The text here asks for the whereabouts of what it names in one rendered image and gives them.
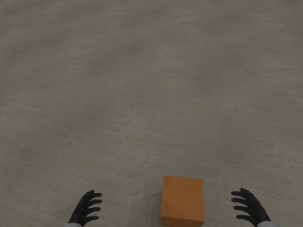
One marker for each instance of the carton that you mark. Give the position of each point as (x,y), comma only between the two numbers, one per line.
(183,203)

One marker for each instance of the robot left hand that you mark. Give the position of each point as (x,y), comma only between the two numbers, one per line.
(81,211)

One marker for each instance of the robot right hand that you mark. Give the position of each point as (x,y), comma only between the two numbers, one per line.
(254,208)

